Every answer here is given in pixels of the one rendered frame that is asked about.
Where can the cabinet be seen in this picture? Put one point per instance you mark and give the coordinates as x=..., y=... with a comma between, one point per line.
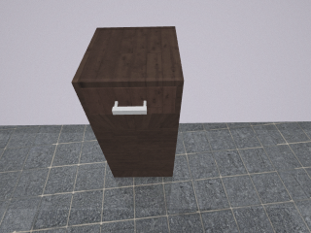
x=135, y=146

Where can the handle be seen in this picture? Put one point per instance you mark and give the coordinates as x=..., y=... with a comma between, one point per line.
x=130, y=110

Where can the drawer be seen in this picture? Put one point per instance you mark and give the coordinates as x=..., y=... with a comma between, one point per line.
x=159, y=99

